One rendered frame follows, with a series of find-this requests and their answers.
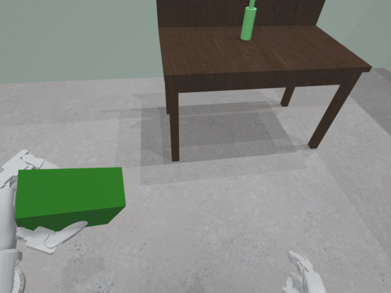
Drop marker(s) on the sponge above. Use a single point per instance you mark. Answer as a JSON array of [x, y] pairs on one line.
[[57, 198]]

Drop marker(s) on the robot left hand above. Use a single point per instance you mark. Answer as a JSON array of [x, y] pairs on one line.
[[41, 239]]

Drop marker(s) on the table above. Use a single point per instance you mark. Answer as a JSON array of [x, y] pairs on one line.
[[202, 51]]

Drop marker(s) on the robot right hand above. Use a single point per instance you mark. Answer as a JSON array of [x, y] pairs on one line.
[[311, 282]]

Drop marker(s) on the left robot forearm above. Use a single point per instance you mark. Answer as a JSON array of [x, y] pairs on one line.
[[12, 279]]

